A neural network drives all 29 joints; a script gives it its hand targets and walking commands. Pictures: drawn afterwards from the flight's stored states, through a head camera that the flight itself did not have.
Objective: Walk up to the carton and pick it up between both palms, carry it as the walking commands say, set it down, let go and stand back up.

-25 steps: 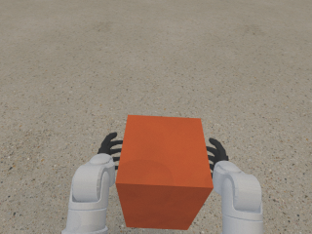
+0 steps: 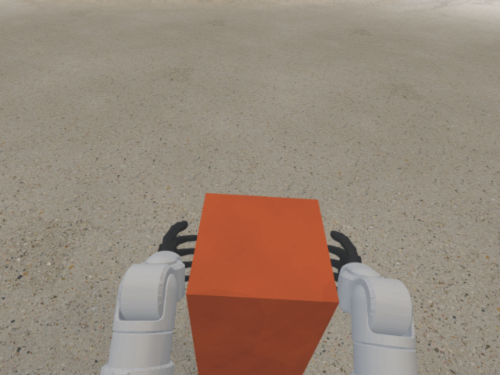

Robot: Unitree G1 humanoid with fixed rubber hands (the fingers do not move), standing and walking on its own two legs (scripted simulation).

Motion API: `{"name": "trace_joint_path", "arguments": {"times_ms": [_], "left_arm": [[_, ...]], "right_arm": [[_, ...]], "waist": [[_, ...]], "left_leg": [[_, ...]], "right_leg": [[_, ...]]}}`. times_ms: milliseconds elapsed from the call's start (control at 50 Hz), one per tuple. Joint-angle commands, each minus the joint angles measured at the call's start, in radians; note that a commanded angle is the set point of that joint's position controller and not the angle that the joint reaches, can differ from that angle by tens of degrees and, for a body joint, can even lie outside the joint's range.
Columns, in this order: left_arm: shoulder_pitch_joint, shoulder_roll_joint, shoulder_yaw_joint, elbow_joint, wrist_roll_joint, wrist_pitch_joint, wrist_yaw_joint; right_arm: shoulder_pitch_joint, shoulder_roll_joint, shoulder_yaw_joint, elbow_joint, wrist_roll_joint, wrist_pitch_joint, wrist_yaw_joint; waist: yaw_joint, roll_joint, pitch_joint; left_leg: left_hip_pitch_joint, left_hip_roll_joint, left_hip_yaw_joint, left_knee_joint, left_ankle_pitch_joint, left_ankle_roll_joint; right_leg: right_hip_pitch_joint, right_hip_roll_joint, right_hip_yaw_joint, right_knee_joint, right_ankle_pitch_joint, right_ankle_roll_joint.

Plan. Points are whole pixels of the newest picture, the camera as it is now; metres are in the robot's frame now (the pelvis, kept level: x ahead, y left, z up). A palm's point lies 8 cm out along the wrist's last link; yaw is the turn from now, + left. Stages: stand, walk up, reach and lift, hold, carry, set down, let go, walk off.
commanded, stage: carry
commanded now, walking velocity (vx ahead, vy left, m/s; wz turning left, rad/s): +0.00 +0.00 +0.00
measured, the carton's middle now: (254, 294) +0.28 +0.00 +0.01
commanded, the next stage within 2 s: hold in 1.66 s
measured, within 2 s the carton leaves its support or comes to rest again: neither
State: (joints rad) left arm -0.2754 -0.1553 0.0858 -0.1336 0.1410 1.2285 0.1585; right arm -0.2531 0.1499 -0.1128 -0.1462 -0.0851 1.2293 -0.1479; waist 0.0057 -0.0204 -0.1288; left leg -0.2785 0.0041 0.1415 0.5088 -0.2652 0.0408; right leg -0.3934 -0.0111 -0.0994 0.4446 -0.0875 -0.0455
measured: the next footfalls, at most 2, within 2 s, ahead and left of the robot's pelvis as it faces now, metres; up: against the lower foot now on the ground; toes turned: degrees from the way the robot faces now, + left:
none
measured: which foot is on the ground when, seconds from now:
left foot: down 0.00-1.00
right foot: down 0.00-1.00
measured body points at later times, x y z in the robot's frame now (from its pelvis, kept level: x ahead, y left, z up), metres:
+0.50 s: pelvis +0.02 +0.03 +0.00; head +0.00 +0.04 +0.45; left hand +0.31 +0.17 +0.08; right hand +0.31 -0.10 +0.08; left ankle +0.00 +0.09 -0.73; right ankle +0.09 -0.09 -0.73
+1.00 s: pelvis +0.03 +0.03 +0.00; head +0.02 +0.04 +0.45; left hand +0.33 +0.17 +0.08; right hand +0.32 -0.10 +0.08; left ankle +0.00 +0.09 -0.73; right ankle +0.09 -0.09 -0.73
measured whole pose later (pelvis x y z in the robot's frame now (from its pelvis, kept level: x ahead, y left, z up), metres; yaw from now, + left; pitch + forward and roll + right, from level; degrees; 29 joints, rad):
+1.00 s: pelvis +0.03 +0.03 +0.00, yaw -1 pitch +2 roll +0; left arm -0.27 -0.15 0.08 -0.20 0.14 1.22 0.15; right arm -0.25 0.15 -0.09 -0.21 -0.10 1.23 -0.14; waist 0.01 -0.01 -0.08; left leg -0.25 -0.01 0.18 0.54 -0.34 0.08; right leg -0.39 -0.05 -0.08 0.52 -0.16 0.01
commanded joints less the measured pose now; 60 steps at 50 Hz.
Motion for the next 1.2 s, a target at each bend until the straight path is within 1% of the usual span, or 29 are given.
{"name": "trace_joint_path", "arguments": {"times_ms": [0, 140, 260, 420, 560, 700, 820, 1180], "left_arm": [[-0.523, -1.037, -0.653, -0.083, -0.430, -0.032, -0.279], [-0.515, -1.038, -0.655, -0.094, -0.423, -0.039, -0.276], [-0.509, -1.034, -0.662, -0.105, -0.426, -0.041, -0.277], [-0.506, -1.033, -0.675, -0.118, -0.430, -0.039, -0.279], [-0.499, -1.032, -0.681, -0.129, -0.429, -0.037, -0.279], [-0.490, -1.031, -0.684, -0.139, -0.427, -0.035, -0.278], [-0.482, -1.028, -0.684, -0.144, -0.425, -0.033, -0.278], [-0.471, -1.013, -0.682, -0.152, -0.425, -0.036, -0.277]], "right_arm": [[-0.560, 1.022, 0.657, -0.084, 0.427, -0.020, 0.269], [-0.551, 1.026, 0.664, -0.100, 0.423, -0.026, 0.269], [-0.531, 1.026, 0.664, -0.108, 0.413, -0.030, 0.267], [-0.513, 1.025, 0.667, -0.117, 0.404, -0.032, 0.268], [-0.510, 1.024, 0.675, -0.134, 0.405, -0.031, 0.271], [-0.510, 1.023, 0.686, -0.152, 0.410, -0.030, 0.273], [-0.509, 1.021, 0.693, -0.162, 0.413, -0.028, 0.275], [-0.505, 1.013, 0.702, -0.172, 0.412, -0.033, 0.276]], "waist": [[0.006, -0.010, -0.209], [0.009, -0.003, -0.237], [0.010, 0.007, -0.249], [0.007, 0.031, -0.248], [0.004, 0.039, -0.246], [0.002, 0.039, -0.246], [0.001, 0.036, -0.249], [-0.001, 0.024, -0.255]], "left_leg": [[-0.020, 0.121, -0.109, -0.124, -0.091, -0.006], [0.006, 0.135, -0.107, -0.127, -0.022, -0.006], [0.035, 0.155, -0.106, -0.121, 0.084, -0.006], [0.079, 0.177, -0.101, -0.104, 0.249, -0.013], [0.103, 0.186, -0.100, -0.094, 0.323, -0.019], [0.118, 0.187, -0.098, -0.083, 0.349, -0.023], [0.122, 0.185, -0.095, -0.073, 0.347, -0.023], [0.103, 0.171, -0.086, -0.049, 0.255, -0.015]], "right_leg": [[0.150, -0.148, 0.159, -0.103, -0.183, 0.025], [0.169, -0.149, 0.145, -0.066, -0.072, 0.026], [0.174, -0.145, 0.130, -0.026, 0.019, 0.030], [0.150, -0.135, 0.107, 0.012, 0.036, 0.040], [0.138, -0.130, 0.095, 0.032, 0.033, 0.046], [0.138, -0.130, 0.089, 0.043, 0.047, 0.046], [0.141, -0.133, 0.088, 0.050, 0.069, 0.041], [0.151, -0.142, 0.099, 0.058, 0.116, 0.016]]}}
